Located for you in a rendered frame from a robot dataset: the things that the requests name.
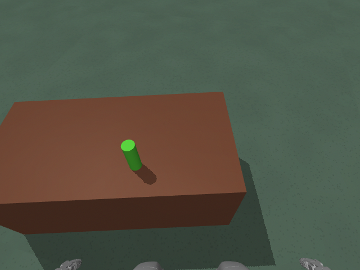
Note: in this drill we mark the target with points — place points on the right robot hand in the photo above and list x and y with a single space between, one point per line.
311 264

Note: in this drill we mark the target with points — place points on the can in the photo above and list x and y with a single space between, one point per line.
131 154

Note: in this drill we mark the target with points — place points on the left robot hand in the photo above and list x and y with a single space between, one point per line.
70 265

